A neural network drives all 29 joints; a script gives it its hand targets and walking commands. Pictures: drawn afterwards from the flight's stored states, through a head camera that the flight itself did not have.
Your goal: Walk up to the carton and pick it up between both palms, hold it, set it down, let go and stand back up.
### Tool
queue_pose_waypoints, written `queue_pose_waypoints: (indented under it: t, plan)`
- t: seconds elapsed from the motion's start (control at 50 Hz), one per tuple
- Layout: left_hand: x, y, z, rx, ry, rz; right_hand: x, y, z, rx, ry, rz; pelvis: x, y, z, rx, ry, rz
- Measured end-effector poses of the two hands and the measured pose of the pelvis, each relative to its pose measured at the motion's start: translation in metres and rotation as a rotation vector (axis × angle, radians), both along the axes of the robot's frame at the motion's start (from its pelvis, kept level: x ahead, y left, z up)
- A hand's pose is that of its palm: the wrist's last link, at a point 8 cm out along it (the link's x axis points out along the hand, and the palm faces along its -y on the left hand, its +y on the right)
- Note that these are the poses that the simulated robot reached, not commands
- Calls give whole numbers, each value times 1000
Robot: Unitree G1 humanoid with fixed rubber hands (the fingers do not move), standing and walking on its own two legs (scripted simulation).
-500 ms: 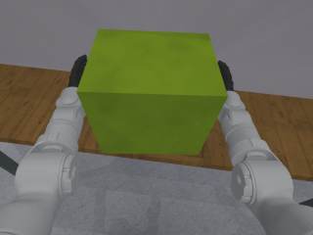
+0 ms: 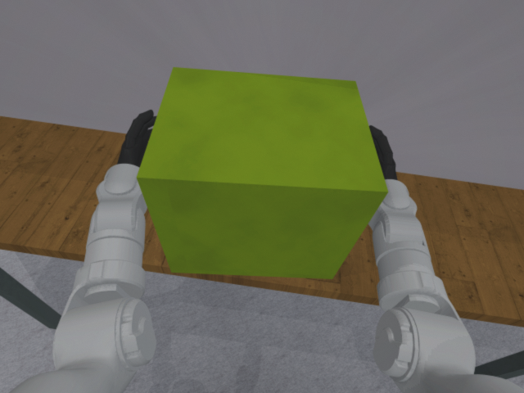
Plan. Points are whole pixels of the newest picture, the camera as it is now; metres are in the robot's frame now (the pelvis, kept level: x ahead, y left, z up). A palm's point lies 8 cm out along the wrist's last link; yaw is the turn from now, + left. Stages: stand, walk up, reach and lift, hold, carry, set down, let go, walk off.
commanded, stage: reach and lift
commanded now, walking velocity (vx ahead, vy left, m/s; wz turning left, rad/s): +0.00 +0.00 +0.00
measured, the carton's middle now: (259, 181) +0.42 -0.03 +0.08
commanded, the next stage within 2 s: none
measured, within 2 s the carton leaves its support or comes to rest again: leaves its support in 0.34 s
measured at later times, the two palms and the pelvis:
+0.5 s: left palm (113, 172) +0.39 +0.18 +0.15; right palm (380, 192) +0.35 -0.20 +0.13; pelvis -0.01 +0.02 +0.00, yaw -1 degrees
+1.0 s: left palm (101, 152) +0.37 +0.17 +0.20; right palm (404, 173) +0.34 -0.20 +0.18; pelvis -0.05 +0.01 +0.00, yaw -1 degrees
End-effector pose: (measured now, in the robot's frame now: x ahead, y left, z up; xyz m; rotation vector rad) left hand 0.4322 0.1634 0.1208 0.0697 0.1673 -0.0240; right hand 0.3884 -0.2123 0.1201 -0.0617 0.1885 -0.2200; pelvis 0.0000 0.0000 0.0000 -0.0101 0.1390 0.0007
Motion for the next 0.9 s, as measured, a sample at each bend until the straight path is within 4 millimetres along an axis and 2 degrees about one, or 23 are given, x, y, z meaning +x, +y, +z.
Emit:
queue_pose_waypoints:
  t: [0.26,0.36,0.46,0.56,0.72,0.82,0.9]
  plan:
    - [-22,9,3,9,1,31,-11,9,2,-12,-15,28,7,8,0,-5,-37,-5]
    - [-34,14,8,13,19,50,-19,14,0,-15,1,41,2,11,0,-9,-49,-4]
    - [-44,15,22,31,31,53,-31,16,3,-9,12,39,-7,15,0,-14,-64,-7]
    - [-50,11,41,33,35,49,-40,13,17,-1,14,31,-21,18,-1,-17,-87,-13]
    - [-55,6,73,10,24,45,-46,7,53,0,0,29,-40,16,-2,-14,-115,-22]
    - [-58,6,82,2,23,42,-49,7,66,1,-1,28,-47,13,-2,-12,-120,-21]
    - [-60,8,82,3,34,44,-50,9,66,6,9,32,-50,10,-2,-11,-119,-17]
